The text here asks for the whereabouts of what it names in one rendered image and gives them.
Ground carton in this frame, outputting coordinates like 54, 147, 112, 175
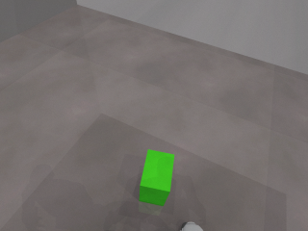
139, 149, 174, 206

